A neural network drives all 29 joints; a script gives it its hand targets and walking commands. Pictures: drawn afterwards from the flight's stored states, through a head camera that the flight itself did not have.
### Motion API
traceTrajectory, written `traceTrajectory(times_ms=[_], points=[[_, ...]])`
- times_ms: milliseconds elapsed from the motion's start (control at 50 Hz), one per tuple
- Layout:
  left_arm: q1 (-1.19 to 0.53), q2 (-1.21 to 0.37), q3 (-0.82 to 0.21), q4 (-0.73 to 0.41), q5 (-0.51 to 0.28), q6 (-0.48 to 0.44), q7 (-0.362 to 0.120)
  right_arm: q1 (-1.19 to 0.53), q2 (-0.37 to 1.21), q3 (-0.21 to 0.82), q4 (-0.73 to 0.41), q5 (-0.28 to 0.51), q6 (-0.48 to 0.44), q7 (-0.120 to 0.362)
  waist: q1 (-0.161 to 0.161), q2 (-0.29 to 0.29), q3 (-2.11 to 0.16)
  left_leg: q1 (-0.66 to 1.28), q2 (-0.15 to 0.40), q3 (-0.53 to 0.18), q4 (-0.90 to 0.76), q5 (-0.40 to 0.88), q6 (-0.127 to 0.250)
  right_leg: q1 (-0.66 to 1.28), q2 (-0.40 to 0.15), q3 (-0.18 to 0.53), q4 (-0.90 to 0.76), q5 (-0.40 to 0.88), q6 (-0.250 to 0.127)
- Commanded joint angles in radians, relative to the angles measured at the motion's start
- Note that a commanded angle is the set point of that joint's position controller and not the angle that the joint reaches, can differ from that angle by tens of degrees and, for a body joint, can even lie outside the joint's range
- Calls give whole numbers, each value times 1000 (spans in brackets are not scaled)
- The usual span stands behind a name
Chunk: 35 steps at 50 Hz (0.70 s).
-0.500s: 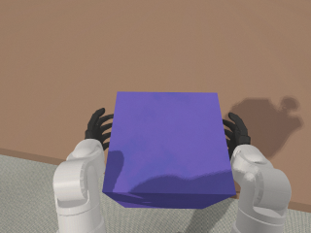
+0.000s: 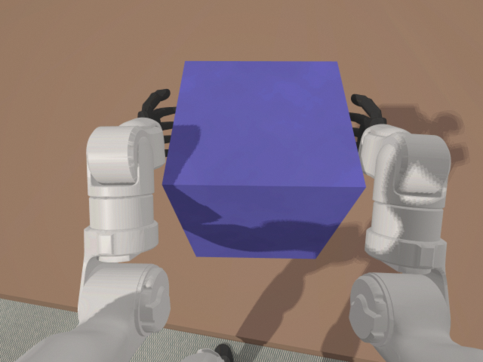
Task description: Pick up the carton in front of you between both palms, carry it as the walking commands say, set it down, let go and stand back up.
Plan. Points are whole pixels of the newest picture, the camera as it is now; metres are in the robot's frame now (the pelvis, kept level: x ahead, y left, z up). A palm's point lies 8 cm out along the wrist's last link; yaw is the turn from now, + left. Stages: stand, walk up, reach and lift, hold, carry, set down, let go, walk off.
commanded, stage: carry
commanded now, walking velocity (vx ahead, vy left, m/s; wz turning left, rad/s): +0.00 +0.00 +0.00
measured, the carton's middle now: (257, 171) +0.39 +0.00 +0.11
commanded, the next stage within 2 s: none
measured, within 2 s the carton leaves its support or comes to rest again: neither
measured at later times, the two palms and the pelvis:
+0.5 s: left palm (174, 77) +0.54 +0.14 +0.17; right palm (349, 79) +0.55 -0.16 +0.17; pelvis +0.16 -0.02 +0.03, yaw +1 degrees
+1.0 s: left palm (202, 72) +0.61 +0.11 +0.14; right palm (355, 72) +0.62 -0.19 +0.13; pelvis +0.26 -0.06 +0.06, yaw +2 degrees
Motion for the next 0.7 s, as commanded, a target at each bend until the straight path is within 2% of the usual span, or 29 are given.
traceTrajectory(times_ms=[0, 20, 40, 60, 80, 100, 140, 200, 240, 280, 320, 340, 360, 380, 400, 420, 440, 460, 500, 520, 540, 560, 580, 600, 620, 640, 660, 680], points=[[-672, -1045, -563, 8, -425, 14, -237, -666, 975, 549, 30, 416, -10, 223, -65, 257, -737, 982, 398, -469, 61, 1286, 208, -354, 100, 138, 563, -132, 40], [-666, -1059, -542, 1, -403, 13, -231, -662, 1023, 539, 23, 429, -11, 228, -78, 225, -755, 956, 374, -455, 16, 1106, 227, -391, 77, 208, 608, -111, 24], [-705, -1088, -541, -37, -397, 11, -225, -696, 1057, 535, -26, 438, -17, 232, -70, 193, -724, 931, 343, -422, -14, 948, 202, -441, 53, 222, 586, -82, 11], [-733, -1108, -538, -84, -389, 7, -216, -737, 1087, 539, -92, 447, -22, 235, -61, 125, -684, 895, 324, -384, -29, 879, 175, -470, 31, 218, 542, -43, 8], [-736, -1115, -534, -131, -374, 3, -206, -761, 1105, 545, -156, 451, -25, 235, -53, 108, -663, 872, 305, -341, -36, 848, 155, -474, 18, 210, 471, -35, 8], [-722, -1116, -535, -172, -356, -2, -196, -760, 1110, 551, -214, 449, -28, 231, -47, 105, -672, 866, 288, -310, -32, 847, 138, -451, 18, 196, 395, -39, 11], [-644, -1102, -556, -236, -317, -15, -178, -722, 1084, 576, -310, 427, -36, 217, -46, 117, -711, 879, 274, -259, -25, 912, 137, -420, 39, 159, 300, -37, 21], [-555, -1054, -627, -329, -286, -36, -162, -632, 1025, 637, -397, 393, -52, 204, -38, 148, -751, 852, 255, -170, 5, 1014, 126, -348, 65, 112, 174, 94, 29], [-547, -1020, -684, -375, -300, -47, -161, -597, 981, 680, -429, 386, -60, 207, -45, 160, -769, 875, 262, -169, 24, 1019, 141, -341, 62, 106, 109, 141, 19], [-543, -994, -723, -376, -326, -47, -170, -569, 946, 710, -415, 385, -59, 214, -40, 166, -751, 870, 248, -151, 50, 969, 136, -318, 57, 100, -35, 205, 3], [-537, -982, -736, -329, -341, -44, -186, -579, 931, 732, -376, 396, -49, 225, -16, 119, -701, 868, 181, -113, 105, 918, 82, -237, 52, 77, -270, 427, -5], [-519, -983, -738, -300, -354, -35, -196, -553, 930, 740, -330, 395, -45, 230, 3, 134, -700, 833, 161, -123, 131, 845, 55, -123, 21, 90, -436, 544, -8], [-518, -986, -738, -276, -366, -27, -210, -521, 920, 738, -280, 389, -45, 233, 17, 107, -699, 685, 139, -124, 175, 602, 22, 62, -23, 125, -454, 773, -27], [-498, -982, -722, -224, -365, -24, -223, -531, 930, 740, -260, 391, -42, 235, 20, -94, -736, 335, 83, -72, 248, 102, -33, 416, -177, 249, -156, 1522, -98], [-468, -989, -709, -194, -380, -22, -236, -503, 937, 727, -233, 378, -40, 232, 34, -234, -744, 82, 30, -78, 265, -397, -62, 603, -276, 333, -89, 1847, -183], [-495, -1011, -711, -179, -400, -21, -248, -528, 943, 717, -215, 361, -45, 228, 65, -235, -712, -72, -2, -91, 290, -503, -69, 688, -281, 339, -95, 1866, -214], [-521, -1035, -714, -159, -414, -21, -257, -546, 964, 710, -185, 349, -46, 225, 84, -211, -666, -128, -16, -93, 275, -495, -69, 689, -260, 327, -107, 1797, -204], [-533, -1058, -714, -138, -424, -25, -265, -542, 986, 704, -149, 346, -48, 226, 82, -193, -606, -124, -24, -87, 231, -439, -68, 637, -232, 304, -121, 1742, -178], [-524, -1104, -708, -85, -419, -37, -279, -508, 1029, 689, -72, 337, -58, 231, 58, -169, -546, 9, -39, -63, 91, -327, -69, 487, -179, 228, -142, 1595, -142], [-532, -1123, -705, -68, -418, -45, -286, -501, 1054, 682, -36, 329, -68, 236, 47, -152, -532, 34, -51, -47, 28, -276, -69, 484, -157, 197, -128, 1580, -130], [-540, -1146, -705, -48, -420, -55, -291, -502, 1073, 675, -12, 324, -78, 240, 42, -147, -518, 64, -72, -12, -67, -222, -70, 491, -135, 186, -86, 1651, -121], [-536, -1160, -703, -36, -420, -68, -292, -495, 1098, 672, 8, 329, -86, 246, 23, -137, -537, 165, -74, -5, -224, -79, -76, 470, -119, 167, -29, 1654, -107], [-529, -1169, -700, -33, -414, -83, -290, -480, 1125, 675, 18, 340, -96, 255, -21, -107, -553, 355, -58, -17, -388, 124, -83, 360, -89, 146, 50, 1512, -88], [-526, -1174, -697, -34, -409, -97, -287, -469, 1144, 675, 23, 349, -106, 262, -57, -37, -545, 596, -10, -61, -447, 442, -65, 135, -44, 118, 140, 1145, -62], [-510, -1174, -693, -23, -397, -102, -283, -451, 1141, 662, 51, 359, -114, 268, -56, 232, -499, 960, 140, -199, -228, 1201, 7, -358, 82, 43, 335, 141, -28], [-469, -1171, -678, 13, -384, -103, -277, -428, 1119, 647, 78, 366, -117, 274, -52, 265, -519, 1114, 311, -263, -13, 1562, 157, -597, 102, 91, 530, -212, 3], [-412, -1154, -659, 21, -348, -108, -263, -430, 1133, 660, 76, 382, -121, 279, -90, 223, -543, 1133, 351, -274, -15, 1411, 212, -707, 84, 156, 631, -258, -5], [-420, -1149, -649, 9, -335, -112, -254, -457, 1149, 671, 48, 406, -129, 284, -89, 149, -522, 1071, 348, -275, -42, 1174, 199, -746, 61, 191, 671, -245, -26]])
